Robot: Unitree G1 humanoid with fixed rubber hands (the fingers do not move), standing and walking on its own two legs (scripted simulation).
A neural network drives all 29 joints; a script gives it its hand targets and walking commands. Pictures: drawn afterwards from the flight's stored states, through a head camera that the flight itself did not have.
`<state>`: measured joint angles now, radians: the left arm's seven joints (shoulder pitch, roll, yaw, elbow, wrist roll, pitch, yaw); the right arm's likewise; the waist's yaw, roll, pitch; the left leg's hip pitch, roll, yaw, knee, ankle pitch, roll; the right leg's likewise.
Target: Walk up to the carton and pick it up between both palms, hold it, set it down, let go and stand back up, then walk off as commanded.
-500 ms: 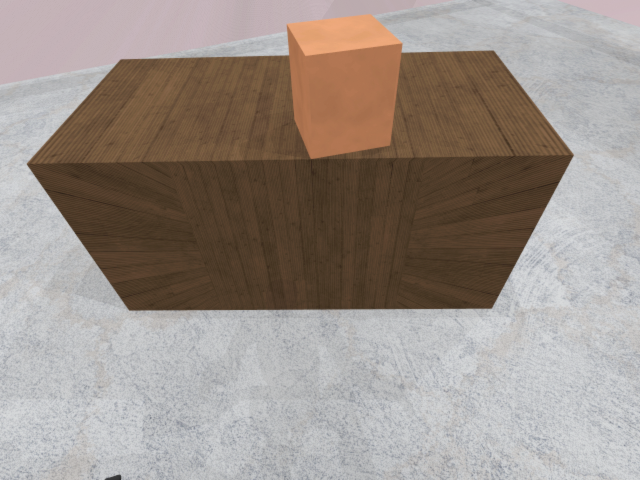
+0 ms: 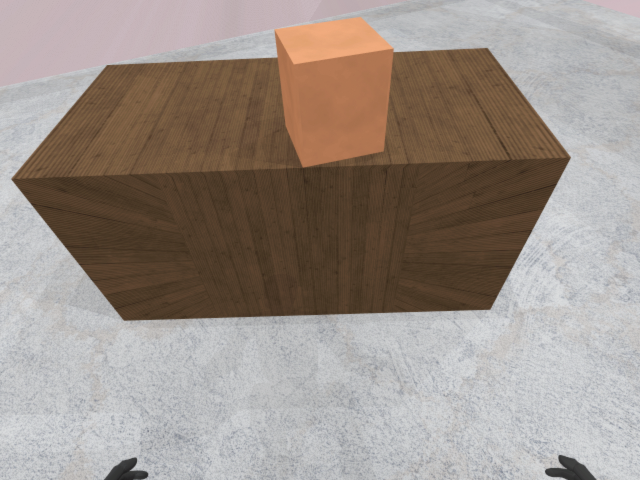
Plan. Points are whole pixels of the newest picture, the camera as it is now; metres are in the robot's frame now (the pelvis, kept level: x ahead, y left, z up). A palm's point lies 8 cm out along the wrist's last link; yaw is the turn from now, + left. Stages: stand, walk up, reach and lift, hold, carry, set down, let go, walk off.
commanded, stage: stand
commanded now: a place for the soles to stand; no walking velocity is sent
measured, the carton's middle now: (331, 93) +0.95 +0.00 +0.02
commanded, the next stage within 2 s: none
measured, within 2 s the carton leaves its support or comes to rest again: neither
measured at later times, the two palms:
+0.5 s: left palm out of the picture +0.12 +0.31 -0.09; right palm out of the picture +0.10 -0.32 -0.11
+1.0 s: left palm out of the picture +0.09 +0.31 -0.10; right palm out of the picture +0.09 -0.31 -0.10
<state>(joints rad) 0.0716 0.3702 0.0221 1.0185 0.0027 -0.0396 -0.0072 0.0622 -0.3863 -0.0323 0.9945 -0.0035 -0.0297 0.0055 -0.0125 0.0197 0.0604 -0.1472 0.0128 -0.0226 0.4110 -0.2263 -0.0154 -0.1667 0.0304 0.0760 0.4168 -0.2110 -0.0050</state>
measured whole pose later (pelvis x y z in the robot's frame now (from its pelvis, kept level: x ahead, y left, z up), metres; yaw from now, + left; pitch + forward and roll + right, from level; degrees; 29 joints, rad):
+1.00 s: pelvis +0.00 +0.00 +0.00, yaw +2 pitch -2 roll +0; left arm 0.07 0.39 0.01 1.09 0.01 -0.02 -0.01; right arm 0.11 -0.41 -0.02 1.06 -0.01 -0.01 0.01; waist 0.00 0.02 0.04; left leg -0.13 0.01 -0.05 0.34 -0.18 -0.02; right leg -0.13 0.02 0.05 0.33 -0.17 0.00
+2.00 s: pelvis +0.01 +0.01 +0.01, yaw +3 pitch -2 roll +0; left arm 0.08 0.39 0.03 1.09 0.01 -0.01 0.00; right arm 0.09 -0.41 -0.02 1.05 -0.01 -0.01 0.00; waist 0.00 0.01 0.05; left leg -0.12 -0.02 -0.06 0.33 -0.18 0.00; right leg -0.11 0.00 0.04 0.32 -0.18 0.02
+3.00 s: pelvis +0.00 +0.01 +0.00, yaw +3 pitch -2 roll +0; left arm 0.07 0.38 0.02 1.07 0.01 -0.01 -0.01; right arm 0.12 -0.41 -0.01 1.05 -0.02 -0.01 0.00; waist 0.00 0.01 0.04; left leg -0.12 -0.01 -0.07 0.34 -0.18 -0.01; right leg -0.11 0.00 0.03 0.32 -0.18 0.01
